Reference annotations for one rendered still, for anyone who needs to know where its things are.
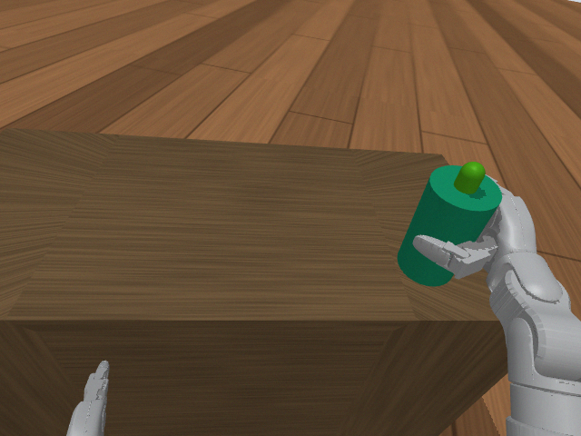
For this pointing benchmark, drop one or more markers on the left robot hand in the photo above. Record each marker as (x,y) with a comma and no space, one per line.
(89,416)

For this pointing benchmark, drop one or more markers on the bottle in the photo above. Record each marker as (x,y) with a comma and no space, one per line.
(456,205)

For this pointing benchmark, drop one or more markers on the right robot arm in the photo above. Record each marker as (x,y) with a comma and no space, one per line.
(543,339)

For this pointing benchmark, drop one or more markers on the right robot hand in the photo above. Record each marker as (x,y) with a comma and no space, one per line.
(509,230)

